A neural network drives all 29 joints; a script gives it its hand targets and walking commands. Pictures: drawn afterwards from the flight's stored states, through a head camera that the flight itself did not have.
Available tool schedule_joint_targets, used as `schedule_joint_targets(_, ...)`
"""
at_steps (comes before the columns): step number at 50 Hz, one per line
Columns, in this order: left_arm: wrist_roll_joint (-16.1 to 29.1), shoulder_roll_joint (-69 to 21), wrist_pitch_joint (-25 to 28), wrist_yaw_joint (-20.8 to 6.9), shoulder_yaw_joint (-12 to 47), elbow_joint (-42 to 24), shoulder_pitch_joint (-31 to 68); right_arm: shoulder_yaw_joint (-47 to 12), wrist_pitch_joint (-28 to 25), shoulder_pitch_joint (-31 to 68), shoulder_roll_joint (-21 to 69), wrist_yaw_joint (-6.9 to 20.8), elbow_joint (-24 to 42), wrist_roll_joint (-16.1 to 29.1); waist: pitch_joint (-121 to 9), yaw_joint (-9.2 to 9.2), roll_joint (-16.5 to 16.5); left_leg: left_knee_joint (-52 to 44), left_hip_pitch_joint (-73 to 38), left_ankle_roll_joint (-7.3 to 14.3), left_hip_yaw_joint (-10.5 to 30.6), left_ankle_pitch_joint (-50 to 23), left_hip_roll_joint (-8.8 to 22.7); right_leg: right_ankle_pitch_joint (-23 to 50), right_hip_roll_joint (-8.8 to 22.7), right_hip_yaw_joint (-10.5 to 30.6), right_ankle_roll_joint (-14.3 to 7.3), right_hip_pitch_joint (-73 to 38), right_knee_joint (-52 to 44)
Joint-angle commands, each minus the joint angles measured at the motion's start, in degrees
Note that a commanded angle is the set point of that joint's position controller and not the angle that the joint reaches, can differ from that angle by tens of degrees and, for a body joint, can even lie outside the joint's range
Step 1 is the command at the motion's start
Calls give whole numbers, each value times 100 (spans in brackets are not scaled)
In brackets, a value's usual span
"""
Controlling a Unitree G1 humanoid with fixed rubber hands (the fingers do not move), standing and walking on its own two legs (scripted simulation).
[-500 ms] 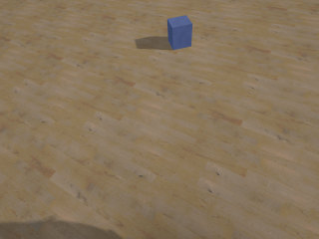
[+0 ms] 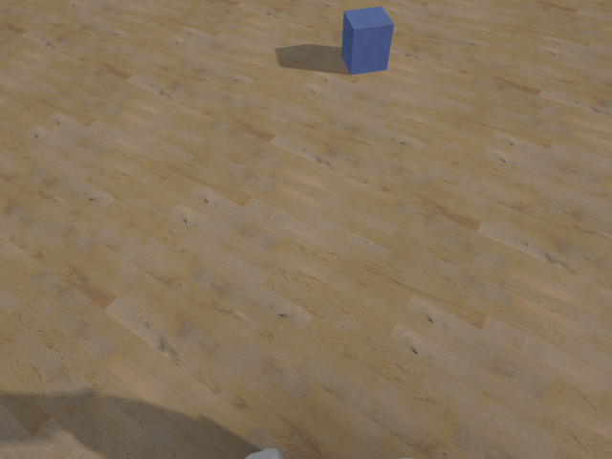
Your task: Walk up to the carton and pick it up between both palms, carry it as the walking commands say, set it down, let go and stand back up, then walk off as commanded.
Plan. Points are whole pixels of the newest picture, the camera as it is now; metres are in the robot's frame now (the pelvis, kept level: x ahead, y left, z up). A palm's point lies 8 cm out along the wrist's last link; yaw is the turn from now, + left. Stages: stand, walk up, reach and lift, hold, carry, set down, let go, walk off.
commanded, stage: walk off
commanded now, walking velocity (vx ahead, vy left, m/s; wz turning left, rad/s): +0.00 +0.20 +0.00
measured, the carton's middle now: (365, 41) +2.11 -0.33 -0.63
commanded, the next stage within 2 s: stand in 1.76 s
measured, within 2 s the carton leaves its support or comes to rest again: neither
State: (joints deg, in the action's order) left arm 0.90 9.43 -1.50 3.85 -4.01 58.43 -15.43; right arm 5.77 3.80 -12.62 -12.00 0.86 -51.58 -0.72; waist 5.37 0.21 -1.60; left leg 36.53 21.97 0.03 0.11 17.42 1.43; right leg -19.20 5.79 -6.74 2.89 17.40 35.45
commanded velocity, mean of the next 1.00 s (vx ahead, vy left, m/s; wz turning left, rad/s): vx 0.00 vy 0.20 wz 0.00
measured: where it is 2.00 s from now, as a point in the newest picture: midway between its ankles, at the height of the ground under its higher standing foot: outside the picture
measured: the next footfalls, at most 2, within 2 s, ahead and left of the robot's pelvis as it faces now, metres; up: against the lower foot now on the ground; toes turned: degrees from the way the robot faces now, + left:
right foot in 0.46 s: +0.01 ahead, -0.06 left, +0.00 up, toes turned -8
left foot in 0.84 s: +0.04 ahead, +0.23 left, +0.00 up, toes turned -2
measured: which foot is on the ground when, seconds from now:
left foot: down 0.00-0.48, up 0.50-0.82, down 0.84-1.00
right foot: down 0.00-0.00, up 0.02-0.44, down 0.46-0.86, up 0.88-1.00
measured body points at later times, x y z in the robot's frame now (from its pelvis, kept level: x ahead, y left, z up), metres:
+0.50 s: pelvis -0.02 +0.05 +0.01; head +0.01 +0.02 +0.45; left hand +0.04 +0.31 -0.12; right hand +0.03 -0.19 -0.16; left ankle +0.02 +0.11 -0.72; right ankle -0.03 -0.05 -0.72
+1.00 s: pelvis -0.03 +0.14 +0.01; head +0.02 +0.15 +0.46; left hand +0.00 +0.40 -0.14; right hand +0.03 -0.11 -0.13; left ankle +0.00 +0.23 -0.72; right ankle -0.11 -0.01 -0.65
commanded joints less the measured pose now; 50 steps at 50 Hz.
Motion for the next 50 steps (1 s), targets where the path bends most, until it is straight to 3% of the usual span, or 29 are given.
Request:
schedule_joint_targets(1, -281, 583, -192, -31, -212, -622, 290, 62, -180, -370, -1161, -155, 381, -218, -736, -199, -1271, -2366, -277, 989, 1764, -218, 1639, -1783, -456, 684, -241, 1331, 3496)
schedule_joint_targets(2, -298, 655, -199, -46, -279, -631, 437, 93, -158, -210, -1170, -142, 431, -239, -597, -209, -1179, -2472, -383, 628, 1611, 417, 1333, -1228, -406, 729, -240, 1317, 3403)
schedule_joint_targets(4, -248, 875, -198, -106, -313, -487, 196, -10, -170, -158, -753, -175, 412, -190, -536, -111, -903, -2330, -874, 379, 1193, -527, 865, -702, -300, 543, -224, 1446, 3475)
schedule_joint_targets(5, -270, 834, -157, -115, -305, -425, 196, -100, -187, -220, -480, -189, 379, -143, -704, -121, -900, -2035, -1250, 456, 1027, -1566, 868, -700, -297, 445, -228, 1637, 3560)
schedule_joint_targets(7, -274, 927, -205, -122, -365, -223, -95, -38, -238, -437, -586, -257, 362, -122, -931, -91, -417, -2046, -1632, 115, 1227, -1224, 888, -536, -276, 491, -118, 1687, 3590)
schedule_joint_targets(11, -151, 707, -146, -90, -227, -241, 130, -77, -296, -722, -568, -365, 155, -103, -1001, -154, -551, -2006, -2299, 454, 1420, -1914, 855, -782, -261, 503, -22, 1583, 2514)
schedule_joint_targets(13, -143, 831, -182, 13, -141, -245, 397, -59, -324, -809, -529, -342, 159, -73, -955, -303, -234, -2127, -2341, 696, 1429, -1414, 872, -1006, -310, 347, -30, 1397, 1912)
schedule_joint_targets(17, -34, 618, -26, 62, 24, -304, 348, -1, -254, -709, -718, -296, 111, -76, -949, -205, -174, -1993, -1870, 1157, 1405, -2047, 1096, -1468, -214, 403, -322, 572, 368)
schedule_joint_targets(20, -19, 721, -16, 91, -49, 85, -655, 18, -148, -568, -718, -238, 144, -76, -1144, 180, 20, -2059, -1288, 737, 1010, -832, 691, 25, -314, -4, -292, -703, -1640)
schedule_joint_targets(21, -92, 837, -23, 90, -75, 212, -909, -13, -157, -511, -609, -215, 164, -13, -1113, 255, 292, -1983, -223, 540, 876, -90, 535, 327, 68, 280, -392, -1521, -1644)
schedule_joint_targets(22, -253, 1247, -30, 135, -183, 267, -1387, 0, -191, -375, -496, -129, 377, -31, -1128, 580, 1576, -672, 932, 62, 146, 223, -24, -823, 1689, 2309, -871, -2023, -2420)
schedule_joint_targets(23, -279, 1847, -100, 100, -287, 121, -996, 29, -140, 120, -451, -104, 542, -150, -359, 548, 2062, 1043, 1774, -106, -379, 1317, -535, -1307, 2790, 3491, -1473, -893, -2818)
schedule_joint_targets(24, -357, 1801, -124, 149, -280, -12, -461, 47, -126, 486, -560, -8, 751, -274, -79, 477, 1593, 2252, 1689, -49, 473, 897, -292, -1599, 2637, 3423, -1581, -112, -2882)
schedule_joint_targets(26, -357, 1081, 29, 120, -52, -221, 199, 71, -124, 173, -469, 153, 442, -169, 77, 51, 768, 2601, 1233, 13, 569, 309, -251, -215, 1762, 2156, -1055, 259, -2545)
schedule_joint_targets(28, -339, 1073, 237, 102, -131, -264, 138, 39, -212, -390, -323, 131, 175, -143, -557, -107, 725, 2582, 1127, -43, 480, 296, -318, 1935, 1520, 1565, -1025, -560, -1912)
schedule_joint_targets(30, -319, 1042, 271, 49, -196, -97, -366, 33, -233, -260, -271, 77, 251, -104, -694, 68, 1103, 2256, 1391, -221, 372, 503, -329, 3513, 1392, 1341, -951, -1353, -1475)
schedule_joint_targets(32, -389, 1195, 245, 59, -262, 43, -888, -26, -193, 113, -139, 12, 390, -97, -897, 417, 1053, 1898, 1551, -333, 197, 805, -304, 4016, 1571, 1574, -1116, -1914, -1221)
schedule_joint_targets(33, -418, 1134, 223, 62, -254, 53, -857, -33, -152, 195, -180, 1, 453, -95, -809, 392, 1033, 1756, 1299, -389, 139, 835, -206, 4055, 1521, 1448, -1086, -1693, -1176)
schedule_joint_targets(34, -452, 1135, 217, 75, -275, 6, -766, -72, -94, 294, -151, 5, 523, -89, -902, 405, 1530, 1412, 1182, -357, 15, 1035, 30, 3830, 1734, 1654, -1153, -1668, -1207)
schedule_joint_targets(38, -423, 1427, 117, 75, -391, -168, -176, -110, -139, -373, 82, -75, 403, -17, -691, 60, 1552, -371, -347, -344, -217, 447, 130, 2747, 1533, 1399, -856, -299, -1171)
schedule_joint_targets(39, -402, 1371, 54, 58, -366, -226, -23, -53, -139, -847, -128, -62, 179, -2, -834, -207, 1530, -1084, -1102, -273, -276, -60, 100, 2047, 1400, 1349, -755, 50, -766)
schedule_joint_targets(40, -351, 1262, 32, 24, -356, -203, -214, -37, -228, -1256, -191, -85, 44, -42, -1037, -329, 604, -1400, -1691, -178, -128, -912, 222, 770, 1043, 991, -451, 512, -248)
schedule_joint_targets(41, -304, 733, 17, -21, -227, -263, -370, 27, -261, -1182, -785, -77, 65, -156, -1133, -328, -1659, -1844, -1724, 289, 1520, -1622, 1378, -1257, -25, 149, -99, 1109, 1365)
schedule_joint_targets(42, -304, 544, -103, 6, -221, -426, -5, 91, -235, -806, -1078, -144, 179, -123, -1015, -340, -1764, -2210, -908, 536, 2106, -1290, 1604, -1954, -407, 355, -79, 1450, 2432)
schedule_joint_targets(43, -279, 719, -154, 1, -229, -527, 237, 33, -188, -364, -999, -129, 328, -197, -877, -166, -1644, -2342, -384, 930, 2035, -288, 1561, -1974, -442, 691, -234, 1377, 3135)
schedule_joint_targets(44, -319, 853, -179, -20, -259, -552, 279, 64, -123, -86, -1045, -102, 432, -199, -611, -89, -1249, -2522, -162, 866, 1884, 875, 1422, -1495, -445, 615, -187, 1625, 3398)
schedule_joint_targets(45, -360, 933, -207, -22, -307, -537, 359, 86, -105, -5, -1023, -148, 472, -233, -311, -83, -1057, -2612, 183, 687, 1549, 937, 1237, -1127, -397, 619, -226, 1422, 3402)
schedule_joint_targets(48, -273, 773, -124, -91, -240, -288, -41, -54, -150, 1, -547, -207, 405, -174, -763, 6, -561, -2042, -922, 884, 974, -941, 845, -885, -348, 335, -148, 1527, 3316)
schedule_joint_targets(50, -236, 613, -47, -43, -177, -315, 120, 23, -230, -586, -720, -268, 244, -165, -1030, -221, -577, -1763, -1696, 905, 1118, -1690, 868, -952, -270, 275, -34, 1709, 2947)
